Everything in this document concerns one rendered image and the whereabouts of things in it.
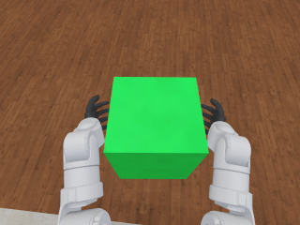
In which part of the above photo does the left robot hand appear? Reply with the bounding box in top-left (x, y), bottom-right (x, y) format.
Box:
top-left (84, 95), bottom-right (110, 130)

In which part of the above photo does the robot right upper arm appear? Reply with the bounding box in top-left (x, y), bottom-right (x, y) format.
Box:
top-left (201, 210), bottom-right (252, 225)

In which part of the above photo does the robot left upper arm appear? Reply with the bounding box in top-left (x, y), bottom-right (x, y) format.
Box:
top-left (59, 208), bottom-right (112, 225)

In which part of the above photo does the carton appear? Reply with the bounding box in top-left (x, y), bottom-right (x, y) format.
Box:
top-left (103, 77), bottom-right (209, 179)

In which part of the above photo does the left robot forearm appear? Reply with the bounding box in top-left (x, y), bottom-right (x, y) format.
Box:
top-left (57, 117), bottom-right (105, 225)

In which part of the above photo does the right robot forearm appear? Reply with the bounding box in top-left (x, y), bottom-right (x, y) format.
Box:
top-left (207, 121), bottom-right (256, 225)

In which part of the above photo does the right robot hand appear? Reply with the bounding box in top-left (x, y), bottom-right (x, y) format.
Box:
top-left (201, 98), bottom-right (226, 135)

